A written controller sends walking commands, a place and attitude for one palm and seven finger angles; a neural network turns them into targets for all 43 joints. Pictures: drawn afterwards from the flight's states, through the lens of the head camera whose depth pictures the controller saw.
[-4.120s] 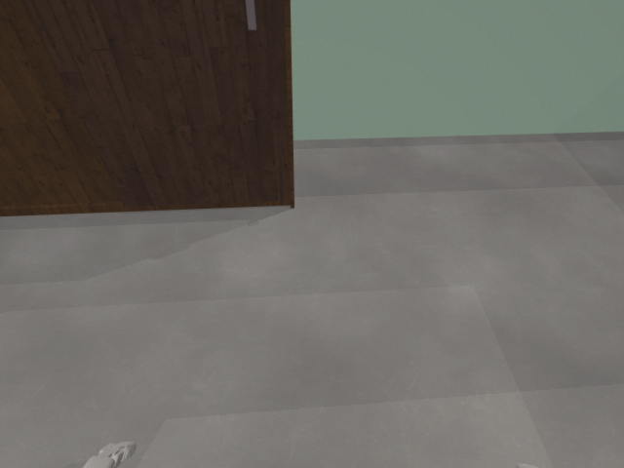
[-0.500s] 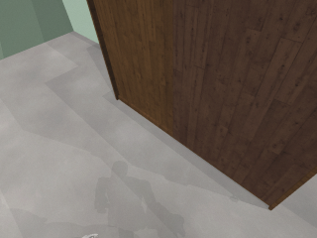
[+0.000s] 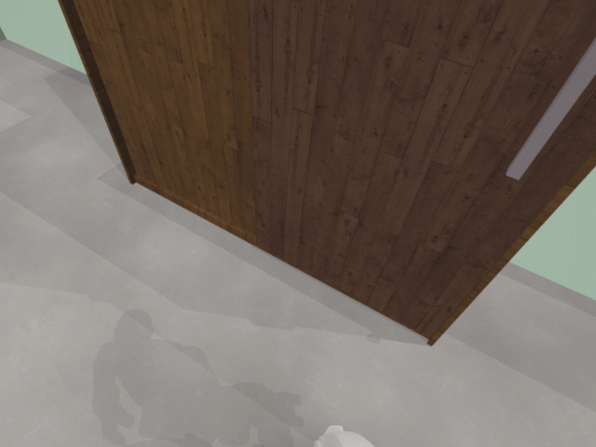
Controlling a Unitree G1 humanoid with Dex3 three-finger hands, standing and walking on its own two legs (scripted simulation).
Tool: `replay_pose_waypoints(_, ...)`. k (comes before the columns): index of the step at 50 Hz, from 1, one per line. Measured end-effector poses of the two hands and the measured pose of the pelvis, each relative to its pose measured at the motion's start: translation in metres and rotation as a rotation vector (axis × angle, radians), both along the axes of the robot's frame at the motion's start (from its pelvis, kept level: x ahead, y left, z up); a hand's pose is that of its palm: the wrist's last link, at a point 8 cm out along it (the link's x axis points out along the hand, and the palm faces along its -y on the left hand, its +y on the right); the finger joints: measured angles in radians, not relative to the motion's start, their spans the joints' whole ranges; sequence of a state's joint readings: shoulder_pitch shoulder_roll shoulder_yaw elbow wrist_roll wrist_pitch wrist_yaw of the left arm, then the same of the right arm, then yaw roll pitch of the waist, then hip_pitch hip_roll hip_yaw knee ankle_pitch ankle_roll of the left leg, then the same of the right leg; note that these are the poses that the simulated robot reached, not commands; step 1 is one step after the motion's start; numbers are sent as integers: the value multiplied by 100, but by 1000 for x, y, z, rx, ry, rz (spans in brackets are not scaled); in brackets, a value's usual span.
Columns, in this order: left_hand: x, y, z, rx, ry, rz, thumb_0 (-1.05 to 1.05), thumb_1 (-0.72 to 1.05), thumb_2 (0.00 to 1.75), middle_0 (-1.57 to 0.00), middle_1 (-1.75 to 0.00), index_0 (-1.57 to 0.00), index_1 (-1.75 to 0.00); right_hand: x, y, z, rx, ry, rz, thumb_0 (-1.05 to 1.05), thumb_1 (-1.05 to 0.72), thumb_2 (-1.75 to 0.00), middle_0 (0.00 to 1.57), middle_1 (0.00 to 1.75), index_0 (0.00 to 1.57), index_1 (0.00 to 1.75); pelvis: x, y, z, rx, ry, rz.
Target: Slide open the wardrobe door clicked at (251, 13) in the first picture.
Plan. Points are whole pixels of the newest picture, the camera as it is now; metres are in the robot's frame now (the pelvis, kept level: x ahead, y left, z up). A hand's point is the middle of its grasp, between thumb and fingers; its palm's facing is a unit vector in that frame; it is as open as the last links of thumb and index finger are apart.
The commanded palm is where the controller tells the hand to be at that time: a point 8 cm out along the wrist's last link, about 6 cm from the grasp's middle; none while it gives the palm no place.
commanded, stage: turn to face it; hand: right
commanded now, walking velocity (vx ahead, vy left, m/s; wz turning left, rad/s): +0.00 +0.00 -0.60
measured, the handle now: (563, 96) +0.64 -0.36 +0.19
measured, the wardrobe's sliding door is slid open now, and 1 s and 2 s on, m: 0.00 0.00 0.00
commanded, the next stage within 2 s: take the last steps up to it in 0.66 s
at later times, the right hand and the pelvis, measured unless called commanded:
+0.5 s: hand out of the picture -0.02 -0.28 -0.18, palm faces +0.32 +0.91 -0.26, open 7.4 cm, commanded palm none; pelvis -0.01 -0.05 +0.00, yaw -17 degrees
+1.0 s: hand out of the picture -0.05 -0.18 -0.15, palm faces +0.47 +0.85 -0.23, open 7.4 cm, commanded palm none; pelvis +0.01 -0.02 +0.01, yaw -26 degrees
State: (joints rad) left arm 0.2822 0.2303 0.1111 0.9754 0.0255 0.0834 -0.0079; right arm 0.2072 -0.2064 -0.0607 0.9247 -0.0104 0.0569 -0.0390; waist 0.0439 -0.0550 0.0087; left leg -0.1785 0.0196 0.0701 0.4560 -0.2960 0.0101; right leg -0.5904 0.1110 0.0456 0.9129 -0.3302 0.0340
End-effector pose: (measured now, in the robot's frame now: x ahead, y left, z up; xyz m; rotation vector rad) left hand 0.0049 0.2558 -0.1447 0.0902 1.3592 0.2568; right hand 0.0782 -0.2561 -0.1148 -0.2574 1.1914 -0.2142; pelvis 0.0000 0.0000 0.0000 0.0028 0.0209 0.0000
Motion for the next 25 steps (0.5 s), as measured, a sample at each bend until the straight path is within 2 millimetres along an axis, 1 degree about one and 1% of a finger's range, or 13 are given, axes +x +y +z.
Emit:
replay_pose_waypoints(5, 27, 3, 5, -3, -36, -90, 0, 91, 90, -20, -30, -20, -30, -22, 2, 2, 10, -8, -55, 0, -90, -90, 20, 30, 20, 30, -2, 0, 3, -21, -17, -74)
replay_pose_waypoints(9, 58, -6, 4, 10, -35, -190, 0, 91, 90, -20, -30, -20, -30, -42, 1, -7, 46, -12, -110, 0, -90, -90, 20, 30, 20, 30, -4, -8, -1, -28, -20, -137)
replay_pose_waypoints(13, 103, -30, 6, 35, -77, -304, 0, 91, 90, -20, -30, -20, -30, -73, -11, -24, 85, 31, -184, 0, -90, -90, 20, 30, 21, 30, -7, -24, -8, -24, -13, -191)
replay_pose_waypoints(16, 138, -54, 8, 64, -150, -384, 0, 91, 90, -20, -30, -20, -30, -100, -30, -44, 108, 80, -247, 0, -90, -90, 20, 30, 21, 30, -8, -40, -19, -22, -5, -226)
replay_pose_waypoints(18, 153, -69, 15, 70, -198, -417, 0, 91, 90, -20, -30, -20, -30, -115, -42, -48, 105, 121, -277, 0, -90, -90, 20, 30, 21, 30, -10, -45, -18, -20, -10, -234)
replay_pose_waypoints(21, 162, -84, 28, 77, -238, -447, 0, 91, 90, -20, -30, -20, -30, -124, -57, -42, 90, 141, -309, 0, -90, -90, 20, 30, 20, 30, -10, -50, -10, 5, -16, -255)
replay_pose_waypoints(25, 163, -96, 34, 66, -234, -479, 0, 91, 90, -20, -30, -20, -30, -118, -71, -28, 70, 81, -337, 0, -91, -90, 20, 30, 20, 30, -10, -52, -2, 18, -23, -292)
